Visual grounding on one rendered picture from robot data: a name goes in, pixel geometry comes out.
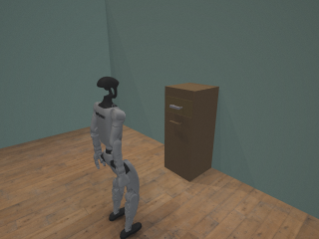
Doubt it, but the left robot foot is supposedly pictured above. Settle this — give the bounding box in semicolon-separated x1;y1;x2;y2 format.
109;207;125;221

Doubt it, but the robot left hand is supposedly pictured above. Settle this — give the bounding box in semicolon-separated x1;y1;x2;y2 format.
93;151;106;169

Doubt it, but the robot right hand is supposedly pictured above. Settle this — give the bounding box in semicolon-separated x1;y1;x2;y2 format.
117;174;131;196

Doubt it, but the left robot forearm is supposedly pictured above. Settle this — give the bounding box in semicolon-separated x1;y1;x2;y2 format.
90;131;102;153

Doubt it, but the robot left upper arm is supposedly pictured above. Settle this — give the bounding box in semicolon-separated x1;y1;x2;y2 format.
90;102;101;134

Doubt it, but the robot right upper arm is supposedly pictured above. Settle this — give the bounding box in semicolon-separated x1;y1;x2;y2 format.
109;108;126;148

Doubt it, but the drawer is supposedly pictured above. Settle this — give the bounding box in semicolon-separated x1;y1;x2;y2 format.
165;96;193;118

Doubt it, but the right robot forearm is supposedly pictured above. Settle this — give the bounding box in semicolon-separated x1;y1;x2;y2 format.
111;139;126;176

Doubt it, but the right robot shin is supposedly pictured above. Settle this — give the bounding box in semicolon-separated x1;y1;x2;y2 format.
125;193;140;232

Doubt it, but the cabinet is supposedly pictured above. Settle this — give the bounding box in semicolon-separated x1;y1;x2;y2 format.
164;83;219;182

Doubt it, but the handle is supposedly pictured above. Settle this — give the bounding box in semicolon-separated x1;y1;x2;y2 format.
169;120;179;126
169;105;182;110

